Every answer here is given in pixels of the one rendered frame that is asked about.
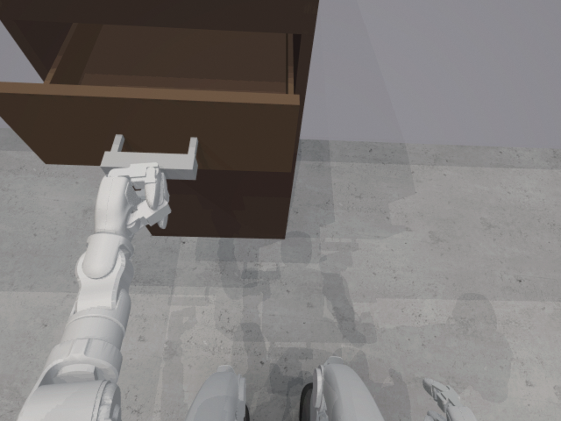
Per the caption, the robot right hand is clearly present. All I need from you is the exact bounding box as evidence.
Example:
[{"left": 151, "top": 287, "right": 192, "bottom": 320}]
[{"left": 423, "top": 378, "right": 477, "bottom": 421}]

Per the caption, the left robot upper arm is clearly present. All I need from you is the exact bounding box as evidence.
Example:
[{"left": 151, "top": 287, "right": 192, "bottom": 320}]
[{"left": 21, "top": 380, "right": 122, "bottom": 421}]

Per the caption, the cabinet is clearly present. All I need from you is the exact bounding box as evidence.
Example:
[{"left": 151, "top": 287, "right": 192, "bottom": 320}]
[{"left": 0, "top": 0, "right": 319, "bottom": 239}]

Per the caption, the robot right thigh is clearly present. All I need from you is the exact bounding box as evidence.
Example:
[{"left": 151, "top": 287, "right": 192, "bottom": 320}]
[{"left": 313, "top": 363, "right": 385, "bottom": 421}]

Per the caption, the robot left hand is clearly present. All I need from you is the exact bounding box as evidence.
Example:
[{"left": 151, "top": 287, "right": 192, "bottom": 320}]
[{"left": 95, "top": 162, "right": 171, "bottom": 242}]

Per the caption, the robot right shin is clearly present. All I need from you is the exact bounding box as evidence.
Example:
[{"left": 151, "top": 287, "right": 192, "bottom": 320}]
[{"left": 310, "top": 356, "right": 344, "bottom": 421}]

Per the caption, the drawer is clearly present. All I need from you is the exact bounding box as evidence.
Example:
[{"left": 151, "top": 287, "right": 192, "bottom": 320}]
[{"left": 0, "top": 23, "right": 300, "bottom": 172}]

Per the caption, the handle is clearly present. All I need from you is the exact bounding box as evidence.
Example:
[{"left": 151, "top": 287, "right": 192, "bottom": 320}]
[{"left": 100, "top": 134, "right": 198, "bottom": 180}]

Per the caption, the robot left forearm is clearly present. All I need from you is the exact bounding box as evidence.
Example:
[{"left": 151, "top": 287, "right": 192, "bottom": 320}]
[{"left": 16, "top": 232, "right": 134, "bottom": 421}]

